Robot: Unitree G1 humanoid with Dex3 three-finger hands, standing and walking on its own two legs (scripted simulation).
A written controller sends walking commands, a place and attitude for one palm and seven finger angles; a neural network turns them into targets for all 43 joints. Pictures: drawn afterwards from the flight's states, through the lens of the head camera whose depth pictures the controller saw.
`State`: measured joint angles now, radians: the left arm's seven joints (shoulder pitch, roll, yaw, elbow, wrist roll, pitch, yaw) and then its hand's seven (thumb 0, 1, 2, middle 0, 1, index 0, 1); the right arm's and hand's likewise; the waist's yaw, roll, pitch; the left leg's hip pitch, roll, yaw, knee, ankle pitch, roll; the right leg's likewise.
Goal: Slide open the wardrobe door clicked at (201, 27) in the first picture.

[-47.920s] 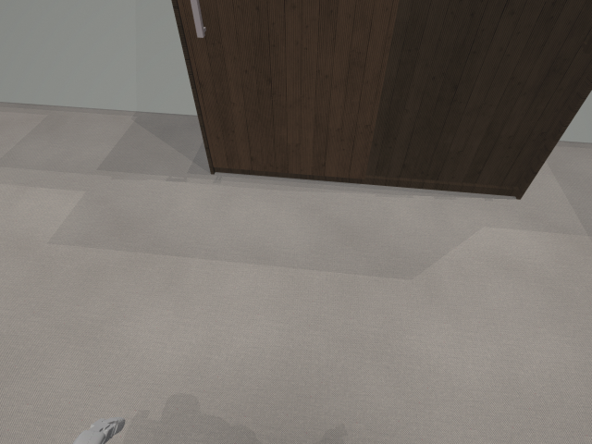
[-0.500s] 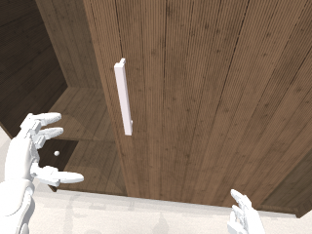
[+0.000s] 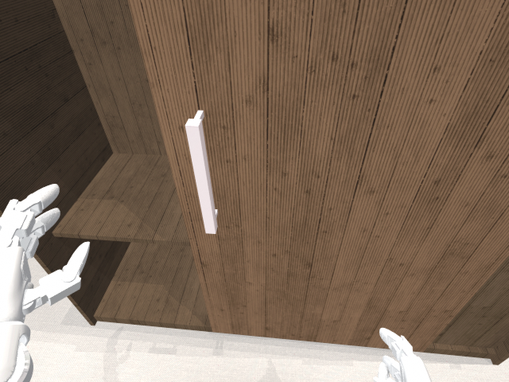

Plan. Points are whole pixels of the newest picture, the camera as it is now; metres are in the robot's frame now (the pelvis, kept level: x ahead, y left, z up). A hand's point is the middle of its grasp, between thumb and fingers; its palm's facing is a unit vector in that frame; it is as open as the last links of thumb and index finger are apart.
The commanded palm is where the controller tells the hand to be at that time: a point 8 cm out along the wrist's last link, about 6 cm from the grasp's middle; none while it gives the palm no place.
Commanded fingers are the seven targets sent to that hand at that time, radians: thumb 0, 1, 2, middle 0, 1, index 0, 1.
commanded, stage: draw the hand back to the body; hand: left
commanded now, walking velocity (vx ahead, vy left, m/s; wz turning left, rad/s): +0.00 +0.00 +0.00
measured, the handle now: (206, 177) +0.47 +0.17 +0.08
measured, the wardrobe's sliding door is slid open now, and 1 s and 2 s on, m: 0.50 0.50 0.50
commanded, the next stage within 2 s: step back with the hand held close in 0.42 s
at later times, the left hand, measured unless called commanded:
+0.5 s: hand (64, 269) +0.18 +0.26 +0.16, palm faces +0.48 -0.80 -0.36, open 7.4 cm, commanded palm +0.13 +0.29 +0.17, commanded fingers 0.00 0.90 0.90 -0.20 -0.30 -0.20 -0.30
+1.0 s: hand (42, 277) +0.17 +0.29 +0.16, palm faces +0.39 -0.76 -0.51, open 7.4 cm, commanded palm +0.11 +0.32 +0.17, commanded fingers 0.00 0.90 0.90 -0.20 -0.30 -0.20 -0.30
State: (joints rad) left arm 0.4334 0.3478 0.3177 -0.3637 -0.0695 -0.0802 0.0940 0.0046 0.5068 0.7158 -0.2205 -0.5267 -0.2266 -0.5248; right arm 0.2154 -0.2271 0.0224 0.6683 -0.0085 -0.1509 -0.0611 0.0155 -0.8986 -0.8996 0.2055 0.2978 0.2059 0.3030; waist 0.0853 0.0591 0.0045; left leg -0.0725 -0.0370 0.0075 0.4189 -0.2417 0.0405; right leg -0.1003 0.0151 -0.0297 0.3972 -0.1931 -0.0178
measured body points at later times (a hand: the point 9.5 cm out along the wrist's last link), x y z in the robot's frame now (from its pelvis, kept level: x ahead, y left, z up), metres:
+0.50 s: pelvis +0.00 +0.00 +0.00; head -0.04 -0.02 +0.45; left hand +0.15 +0.30 +0.18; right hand +0.19 -0.22 -0.08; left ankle +0.00 +0.09 -0.74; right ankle +0.02 -0.11 -0.74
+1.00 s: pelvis -0.03 +0.02 -0.01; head -0.03 +0.03 +0.44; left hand +0.14 +0.33 +0.19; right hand +0.14 -0.23 -0.08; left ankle +0.00 +0.09 -0.74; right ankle +0.02 -0.11 -0.74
